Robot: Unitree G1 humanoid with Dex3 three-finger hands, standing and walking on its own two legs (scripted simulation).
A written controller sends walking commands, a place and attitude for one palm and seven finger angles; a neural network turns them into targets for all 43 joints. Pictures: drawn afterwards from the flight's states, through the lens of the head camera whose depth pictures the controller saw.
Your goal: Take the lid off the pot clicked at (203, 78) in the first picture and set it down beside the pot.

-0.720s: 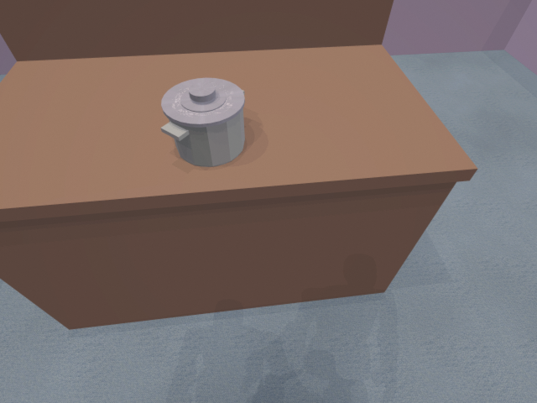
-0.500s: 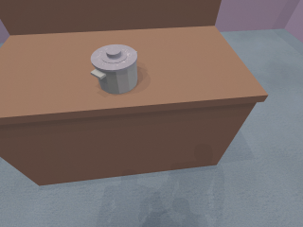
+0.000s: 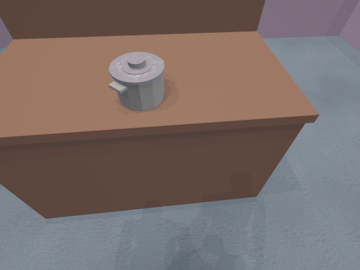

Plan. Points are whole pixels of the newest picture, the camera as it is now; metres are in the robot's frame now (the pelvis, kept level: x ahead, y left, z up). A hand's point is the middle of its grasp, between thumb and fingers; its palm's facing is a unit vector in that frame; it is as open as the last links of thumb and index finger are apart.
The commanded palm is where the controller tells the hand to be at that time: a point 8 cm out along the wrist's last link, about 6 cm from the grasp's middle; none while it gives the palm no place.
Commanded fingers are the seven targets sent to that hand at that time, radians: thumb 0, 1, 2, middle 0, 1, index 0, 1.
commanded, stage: turn to face it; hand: left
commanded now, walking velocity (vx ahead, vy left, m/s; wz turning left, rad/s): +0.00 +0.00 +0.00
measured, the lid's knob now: (136, 61) +0.68 +0.18 +0.10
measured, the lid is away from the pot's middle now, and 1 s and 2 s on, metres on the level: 0.00 0.00 0.00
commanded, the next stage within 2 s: take the last steps up to it in 0.38 s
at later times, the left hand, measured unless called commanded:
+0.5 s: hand out of the picture +0.00 +0.19 -0.18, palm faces +0.12 -0.97 -0.23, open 7.4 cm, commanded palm none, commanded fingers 0.00 0.90 0.90 -0.20 -0.30 -0.20 -0.30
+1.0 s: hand out of the picture +0.07 +0.15 -0.17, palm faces +0.21 -0.96 -0.21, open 7.4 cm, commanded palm none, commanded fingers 0.00 0.90 0.90 -0.20 -0.30 -0.20 -0.30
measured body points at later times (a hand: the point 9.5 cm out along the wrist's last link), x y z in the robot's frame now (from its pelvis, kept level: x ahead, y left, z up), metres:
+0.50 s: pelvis -0.01 +0.00 -0.01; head +0.02 +0.00 +0.44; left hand +0.00 +0.24 -0.16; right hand +0.03 -0.23 -0.17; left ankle -0.03 +0.11 -0.74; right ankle -0.03 -0.13 -0.74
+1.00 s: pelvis +0.09 -0.03 +0.00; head +0.12 -0.03 +0.45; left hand +0.06 +0.20 -0.15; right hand +0.12 -0.27 -0.16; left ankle +0.04 +0.10 -0.67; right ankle +0.05 -0.14 -0.74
